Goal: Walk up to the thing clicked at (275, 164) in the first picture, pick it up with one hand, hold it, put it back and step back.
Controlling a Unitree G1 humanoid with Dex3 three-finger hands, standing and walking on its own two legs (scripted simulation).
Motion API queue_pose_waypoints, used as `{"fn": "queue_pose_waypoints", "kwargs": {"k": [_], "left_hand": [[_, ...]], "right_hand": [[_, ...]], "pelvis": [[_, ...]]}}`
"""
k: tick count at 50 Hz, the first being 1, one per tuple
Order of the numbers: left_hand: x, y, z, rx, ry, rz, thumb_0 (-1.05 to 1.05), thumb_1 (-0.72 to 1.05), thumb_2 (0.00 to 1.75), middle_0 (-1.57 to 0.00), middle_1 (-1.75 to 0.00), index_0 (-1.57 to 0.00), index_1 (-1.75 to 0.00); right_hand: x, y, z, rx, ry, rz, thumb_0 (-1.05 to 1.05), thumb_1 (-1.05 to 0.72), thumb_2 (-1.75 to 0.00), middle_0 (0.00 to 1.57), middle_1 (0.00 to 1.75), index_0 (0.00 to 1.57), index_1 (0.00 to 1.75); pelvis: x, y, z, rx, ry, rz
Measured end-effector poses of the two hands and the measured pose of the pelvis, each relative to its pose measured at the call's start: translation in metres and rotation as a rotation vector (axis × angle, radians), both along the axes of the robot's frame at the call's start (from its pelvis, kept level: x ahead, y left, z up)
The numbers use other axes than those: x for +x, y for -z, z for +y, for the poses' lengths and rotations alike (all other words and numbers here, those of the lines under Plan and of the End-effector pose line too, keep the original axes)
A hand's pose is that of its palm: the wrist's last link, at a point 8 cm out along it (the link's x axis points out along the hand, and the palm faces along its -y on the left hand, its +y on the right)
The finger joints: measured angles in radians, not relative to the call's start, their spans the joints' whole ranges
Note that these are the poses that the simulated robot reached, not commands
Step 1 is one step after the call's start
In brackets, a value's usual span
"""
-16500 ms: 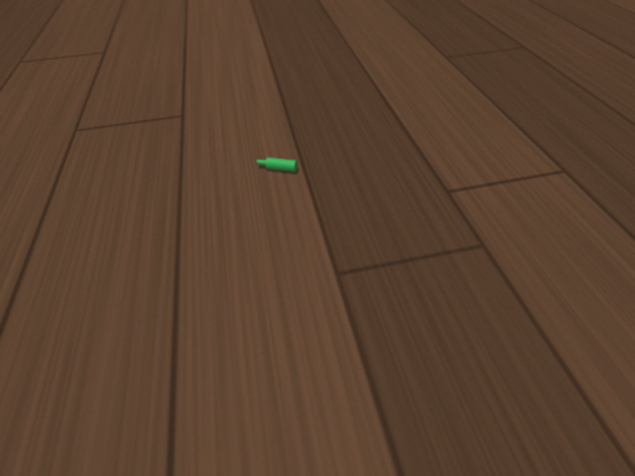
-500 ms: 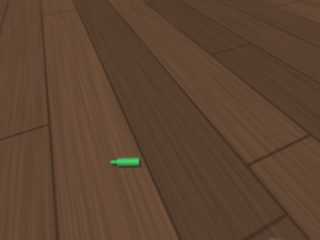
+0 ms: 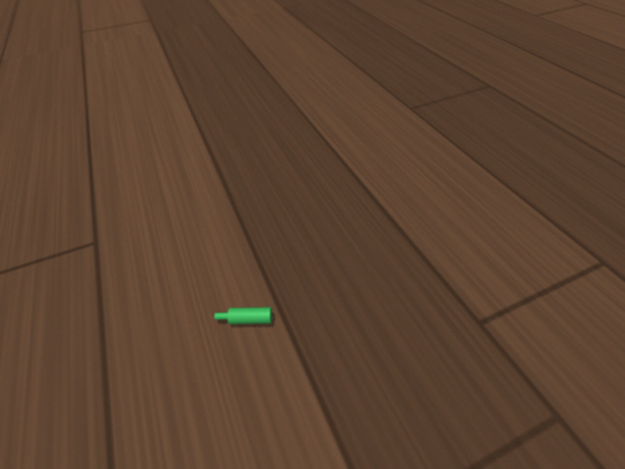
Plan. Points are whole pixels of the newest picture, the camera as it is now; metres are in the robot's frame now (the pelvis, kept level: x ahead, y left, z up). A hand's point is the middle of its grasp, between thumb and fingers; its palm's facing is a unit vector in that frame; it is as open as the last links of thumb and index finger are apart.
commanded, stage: stand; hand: left
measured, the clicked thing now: (243, 315) +0.75 +0.29 -0.75
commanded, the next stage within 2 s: walk up in 0.04 s
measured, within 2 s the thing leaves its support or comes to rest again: neither
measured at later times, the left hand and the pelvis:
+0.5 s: hand out of the picture +0.11 +0.31 -0.17, palm faces -0.05 -0.94 -0.35, open 7.4 cm; pelvis +0.09 +0.04 -0.01, yaw -1 degrees
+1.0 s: hand (177, 349) +0.34 +0.26 -0.14, palm faces -0.03 -0.93 -0.37, open 7.4 cm; pelvis +0.24 +0.00 -0.02, yaw +0 degrees
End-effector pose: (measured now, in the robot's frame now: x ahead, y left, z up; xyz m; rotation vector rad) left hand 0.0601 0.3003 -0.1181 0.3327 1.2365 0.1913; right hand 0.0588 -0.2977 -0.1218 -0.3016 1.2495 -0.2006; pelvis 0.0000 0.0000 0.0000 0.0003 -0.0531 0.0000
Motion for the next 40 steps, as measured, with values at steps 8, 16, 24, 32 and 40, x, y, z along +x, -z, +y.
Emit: {"fn": "queue_pose_waypoints", "kwargs": {"k": [8, 16, 24, 32, 40], "left_hand": [[0.006, -0.003, 0.007, -0.004, 0.000, -0.039, 0.01, 0.90, 0.90, -0.21, -0.30, -0.20, -0.30], [0.006, 0.003, 0.027, 0.013, -0.035, -0.017, 0.01, 0.90, 0.90, -0.21, -0.30, -0.20, -0.30], [0.040, 0.014, 0.056, 0.006, -0.017, 0.060, 0.01, 0.91, 0.90, -0.21, -0.30, -0.20, -0.30], [0.132, 0.002, 0.052, -0.014, 0.069, -0.039, 0.01, 0.91, 0.90, -0.21, -0.30, -0.20, -0.30], [0.239, -0.005, 0.021, 0.008, 0.136, -0.184, 0.01, 0.91, 0.90, -0.21, -0.30, -0.20, -0.30]], "right_hand": [[0.004, -0.003, -0.008, -0.001, -0.004, -0.039, 0.01, -0.90, -0.90, 0.21, 0.30, 0.21, 0.30], [0.032, -0.003, -0.014, -0.051, -0.021, -0.025, 0.01, -0.90, -0.90, 0.20, 0.30, 0.20, 0.30], [0.081, -0.021, 0.011, -0.081, -0.028, -0.122, 0.01, -0.90, -0.90, 0.20, 0.30, 0.20, 0.30], [0.099, -0.028, 0.019, -0.069, 0.004, -0.094, 0.01, -0.90, -0.90, 0.21, 0.30, 0.21, 0.30], [0.128, 0.007, -0.002, -0.025, 0.033, -0.057, 0.01, -0.90, -0.90, 0.21, 0.30, 0.21, 0.30]], "pelvis": [[0.011, 0.003, 0.000, 0.004, 0.010, 0.013], [0.043, 0.013, 0.010, -0.029, -0.003, 0.006], [0.086, 0.013, 0.034, -0.010, 0.011, 0.000], [0.132, 0.005, 0.034, -0.002, 0.027, -0.013], [0.188, 0.025, 0.013, 0.013, 0.023, -0.023]]}}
